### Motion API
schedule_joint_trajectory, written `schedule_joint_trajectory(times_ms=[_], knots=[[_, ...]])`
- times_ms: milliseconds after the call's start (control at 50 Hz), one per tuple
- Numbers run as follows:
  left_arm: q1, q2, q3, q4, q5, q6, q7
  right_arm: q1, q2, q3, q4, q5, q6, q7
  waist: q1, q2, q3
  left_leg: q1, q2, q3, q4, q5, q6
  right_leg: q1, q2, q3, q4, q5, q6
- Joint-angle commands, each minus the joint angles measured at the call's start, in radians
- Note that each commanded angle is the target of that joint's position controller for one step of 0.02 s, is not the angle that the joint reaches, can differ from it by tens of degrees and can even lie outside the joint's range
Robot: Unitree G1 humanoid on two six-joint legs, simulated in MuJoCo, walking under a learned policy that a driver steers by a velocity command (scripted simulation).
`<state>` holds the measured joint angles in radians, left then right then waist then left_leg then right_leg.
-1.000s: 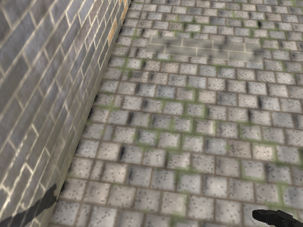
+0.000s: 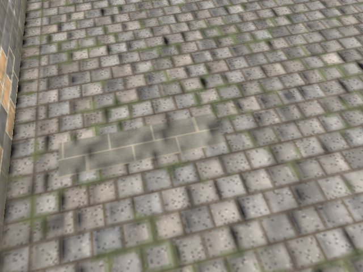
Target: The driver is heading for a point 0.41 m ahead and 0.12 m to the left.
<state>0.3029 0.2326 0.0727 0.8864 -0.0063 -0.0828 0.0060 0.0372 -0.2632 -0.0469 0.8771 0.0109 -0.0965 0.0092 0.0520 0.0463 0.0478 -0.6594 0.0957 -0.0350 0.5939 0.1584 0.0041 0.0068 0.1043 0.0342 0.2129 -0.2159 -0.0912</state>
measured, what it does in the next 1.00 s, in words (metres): walks ahead: left foot, then right foot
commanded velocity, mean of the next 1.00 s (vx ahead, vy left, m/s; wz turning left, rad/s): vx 0.24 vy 0.00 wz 0.18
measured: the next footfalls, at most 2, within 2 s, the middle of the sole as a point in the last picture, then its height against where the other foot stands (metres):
left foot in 0.16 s outside the picture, level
right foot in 0.62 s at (207, 256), level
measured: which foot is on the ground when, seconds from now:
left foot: up 0.00-0.14, down 0.16-0.64, up 0.66-0.86, down 0.88-1.00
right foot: down 0.00-0.16, up 0.18-0.60, down 0.62-1.00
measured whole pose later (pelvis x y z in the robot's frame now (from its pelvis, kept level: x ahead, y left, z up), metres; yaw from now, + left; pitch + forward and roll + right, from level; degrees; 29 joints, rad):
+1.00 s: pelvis +0.40 +0.08 -0.01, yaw +14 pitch +0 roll +0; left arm 0.13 0.22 0.03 0.90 0.01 -0.01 0.02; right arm 0.26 -0.24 -0.04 0.95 -0.02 0.02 -0.03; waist 0.00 -0.01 0.01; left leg -0.23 0.01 -0.03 0.56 -0.33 -0.02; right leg -0.36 0.01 0.01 0.50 -0.14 0.00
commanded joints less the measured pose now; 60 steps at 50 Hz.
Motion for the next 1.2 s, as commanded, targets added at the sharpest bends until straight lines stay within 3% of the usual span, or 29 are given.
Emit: schedule_joint_trajectory(times_ms=[20,80,120,160,180,200,220,240,260,280,300,340,420,520,600,620,640,660,680,700,740,780,840,880,900,920,960,1040,1200], knots=[[0.048,0.137,0.031,0.002,0.007,-0.005,0.001,-0.138,-0.079,-0.012,-0.087,0.015,-0.014,0.013,0.035,-0.116,0.054,-0.019,-0.016,0.003,-0.041,0.005,0.041,0.026,-0.298,0.063,-0.076,0.216,-0.098],[0.038,0.158,0.035,0.009,0.014,0.01,0.011,-0.155,-0.088,-0.009,-0.108,0.022,-0.022,0.045,0.015,-0.108,0.049,-0.07,-0.035,0.002,-0.065,-0.145,0.074,0.171,-0.345,0.035,0.001,0.393,-0.082],[0.004,0.183,0.038,-0.004,0.017,0.019,0.016,-0.074,-0.109,-0.018,-0.092,0.017,-0.016,0.052,-0.032,-0.134,-0.02,0.083,-0.092,0.069,-0.052,-0.232,0.102,0.173,-0.333,-0.009,0.112,0.746,-0.06],[-0.031,0.19,0.035,-0.022,0.01,0.033,0.023,0.167,-0.169,-0.054,-0.033,0.013,-0.005,0.047,-0.158,-0.107,-0.154,0.398,-0.163,0.114,-0.083,-0.204,0.15,0.097,-0.286,-0.068,0.425,0.995,-0.021],[-0.03,0.182,0.026,-0.051,0.02,0.03,0.029,0.309,-0.231,-0.072,-0.015,0.001,0.001,0.038,-0.202,0.013,-0.254,0.674,-0.009,-0.128,-0.083,-0.175,0.209,-0.133,-0.241,-0.093,0.74,0.715,0.015],[0.088,0.049,-0.014,-0.062,0.026,0.005,0.005,0.332,-0.273,-0.079,-0.026,0.001,-0.002,0.045,-0.113,0.281,-0.368,1.013,0.212,-0.664,-0.183,-0.367,0.405,-0.556,-0.014,-0.047,1.085,-0.208,0.092],[0.019,0.14,-0.004,-0.068,0.001,-0.03,-0.003,0.332,-0.179,-0.053,-0.021,0.011,-0.003,0.042,-0.158,0.167,-0.391,1.067,0.206,-0.756,-0.287,-0.483,0.373,-0.671,-0.035,0.109,1.168,-0.312,0.066],[-0.069,0.179,0.007,-0.1,-0.032,-0.052,-0.008,0.273,-0.155,-0.047,-0.036,0.011,-0.005,0.035,-0.16,0.108,-0.251,0.966,0.183,-0.626,-0.308,-0.446,0.33,-0.739,-0.085,0.111,1.144,-0.232,0.051],[-0.111,0.178,0.006,-0.114,-0.031,-0.063,0.002,0.214,-0.158,-0.048,-0.054,0.013,-0.004,0.033,-0.131,-0.002,-0.167,0.82,0.145,-0.522,-0.322,-0.339,0.302,-0.705,-0.131,0.095,1.082,-0.167,0.049],[-0.133,0.18,0.014,-0.114,-0.012,-0.062,0.011,0.16,-0.136,-0.038,-0.067,0.008,-0.005,0.031,-0.099,-0.061,-0.095,0.687,0.121,-0.425,-0.33,-0.118,0.292,-0.666,-0.156,0.073,1.016,-0.134,0.064],[-0.125,0.175,0.02,-0.117,0.003,-0.052,0.012,0.148,-0.129,-0.032,-0.076,-0.008,-0.004,0.028,-0.067,-0.043,-0.094,0.606,0.104,-0.356,-0.322,0.091,0.295,-0.598,-0.175,0.061,0.99,-0.135,0.079],[-0.087,0.142,0.018,-0.117,0.014,-0.027,0.015,0.159,-0.119,-0.025,-0.074,-0.008,0.002,0.023,-0.04,-0.034,-0.095,0.537,0.086,-0.261,-0.317,0.342,0.293,-0.561,-0.185,0.039,0.913,-0.14,0.114],[-0.146,0.092,-0.001,-0.137,0.018,-0.003,0.023,0.181,-0.166,-0.039,-0.064,-0.006,0.019,-0.009,-0.048,-0.001,-0.122,0.463,0.018,-0.122,-0.299,0.469,0.236,-0.521,-0.161,-0.012,0.637,0.051,0.144],[-0.273,0.104,-0.007,-0.16,0.011,-0.011,0.004,0.229,-0.143,-0.029,-0.041,0.0,0.051,-0.031,-0.112,0.028,-0.132,0.502,0.003,-0.123,-0.274,0.278,0.164,-0.448,-0.121,-0.008,0.38,0.306,0.128],[-0.239,0.144,0.002,-0.147,0.028,-0.027,-0.008,0.201,-0.123,-0.021,-0.036,-0.009,0.059,-0.031,-0.072,0.029,-0.12,0.576,0.042,-0.194,-0.151,0.232,0.159,-0.402,-0.119,0.009,0.251,0.254,0.072],[-0.194,0.152,0.005,-0.13,0.036,-0.034,-0.007,0.199,-0.118,-0.018,-0.035,-0.008,0.059,-0.03,-0.044,0.016,-0.131,0.565,0.01,-0.185,-0.091,0.215,0.133,-0.31,-0.126,0.01,0.171,0.396,0.047],[-0.154,0.194,0.01,-0.124,0.05,-0.038,0.001,0.219,-0.105,-0.013,-0.046,-0.022,0.05,-0.027,-0.048,-0.033,-0.188,0.501,-0.046,-0.164,0.0,0.121,0.101,-0.153,-0.209,0.086,0.212,0.74,0.004],[-0.138,0.22,0.011,-0.125,0.058,-0.029,0.005,0.353,-0.073,-0.005,-0.024,-0.025,0.04,-0.024,-0.099,-0.181,-0.288,0.333,-0.113,-0.143,0.144,-0.205,0.038,0.09,-0.365,0.215,0.31,1.062,-0.14],[-0.099,0.126,-0.008,-0.116,0.046,-0.009,0.004,0.371,-0.086,-0.001,-0.003,-0.014,0.044,-0.022,-0.049,-0.241,-0.383,0.279,-0.145,-0.096,0.268,-0.632,-0.008,0.143,-0.461,0.322,0.289,1.044,-0.238],[-0.091,0.079,-0.026,-0.101,0.024,0.005,0.0,0.3,-0.129,-0.011,-0.02,-0.006,0.062,-0.019,-0.031,-0.222,-0.345,0.226,-0.127,-0.081,0.333,-0.85,-0.029,0.094,-0.475,0.381,0.235,0.827,-0.241],[-0.162,0.116,-0.024,-0.103,0.015,0.027,-0.003,0.227,-0.126,-0.021,-0.032,-0.003,0.115,-0.032,-0.041,-0.14,-0.215,0.202,-0.087,-0.066,0.382,-0.805,-0.053,-0.094,-0.429,0.376,0.142,0.357,-0.174],[-0.275,0.149,-0.014,-0.12,0.025,0.043,0.001,0.245,-0.1,-0.02,-0.019,-0.006,0.146,-0.041,-0.089,-0.175,-0.133,0.301,-0.062,-0.039,0.244,-0.7,-0.057,-0.295,-0.348,0.279,0.065,0.09,-0.105],[-0.289,0.133,-0.014,-0.101,0.02,0.062,0.008,0.307,-0.054,-0.015,0.033,-0.017,0.139,-0.039,-0.116,-0.192,-0.147,0.498,-0.099,0.036,-0.005,-0.418,-0.034,-0.393,-0.259,0.148,0.067,-0.043,-0.057],[-0.236,0.106,-0.022,-0.071,0.011,0.06,0.008,0.291,-0.071,-0.018,0.033,-0.038,0.137,-0.034,-0.103,-0.156,-0.134,0.541,-0.081,0.022,-0.1,-0.356,0.004,-0.418,-0.227,0.12,0.077,-0.228,0.005],[-0.221,0.101,-0.025,-0.063,0.017,0.057,0.006,0.261,-0.104,-0.02,0.012,-0.043,0.135,-0.038,-0.081,-0.11,-0.097,0.502,-0.017,-0.047,-0.159,-0.413,0.036,-0.429,-0.204,0.102,0.111,-0.28,0.042],[-0.214,0.1,-0.021,-0.068,0.019,0.056,0.005,0.237,-0.142,-0.029,0.022,-0.031,0.13,-0.039,-0.039,-0.002,-0.052,0.348,-0.012,-0.066,-0.18,-0.608,0.065,-0.353,-0.146,0.035,0.139,-0.215,0.072],[-0.232,0.093,-0.02,-0.056,0.023,0.053,0.012,0.195,-0.087,-0.014,0.023,-0.032,0.102,-0.039,-0.035,0.031,-0.035,0.235,-0.017,-0.075,-0.246,-0.677,0.047,-0.217,-0.137,0.013,0.222,-0.056,0.08],[-0.196,0.092,-0.017,-0.009,0.016,0.054,0.017,0.218,-0.088,-0.012,0.041,-0.023,0.066,-0.037,-0.04,0.004,-0.052,0.301,-0.03,-0.053,-0.212,-0.482,0.022,-0.197,-0.141,0.014,0.261,0.12,0.055],[-0.186,0.097,-0.013,0.058,0.008,0.068,0.019,0.268,-0.073,-0.005,0.073,-0.015,0.072,-0.04,-0.057,-0.039,-0.066,0.369,-0.044,-0.029,-0.173,-0.308,0.03,-0.179,-0.142,0.013,0.286,0.254,0.061]])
